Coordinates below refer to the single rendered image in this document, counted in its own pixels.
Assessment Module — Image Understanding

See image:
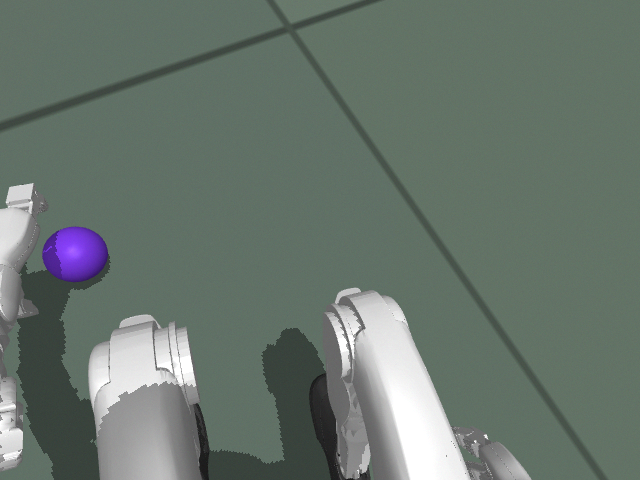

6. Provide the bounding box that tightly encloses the left robot hand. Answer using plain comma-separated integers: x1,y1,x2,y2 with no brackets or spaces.
0,183,49,319

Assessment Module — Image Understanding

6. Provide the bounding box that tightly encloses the left robot foot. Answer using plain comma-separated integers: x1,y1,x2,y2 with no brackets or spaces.
193,403,210,480

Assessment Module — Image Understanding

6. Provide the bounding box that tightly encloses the ball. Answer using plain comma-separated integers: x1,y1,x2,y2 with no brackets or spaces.
42,227,108,282

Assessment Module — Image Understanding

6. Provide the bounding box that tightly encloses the right robot foot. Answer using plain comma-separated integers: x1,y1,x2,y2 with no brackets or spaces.
309,373,371,480

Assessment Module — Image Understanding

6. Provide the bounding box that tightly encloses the left robot arm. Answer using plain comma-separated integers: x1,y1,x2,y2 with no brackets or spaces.
0,264,23,472

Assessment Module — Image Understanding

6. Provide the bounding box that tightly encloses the right robot hand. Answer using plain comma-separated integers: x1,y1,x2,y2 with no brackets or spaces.
451,426,532,480

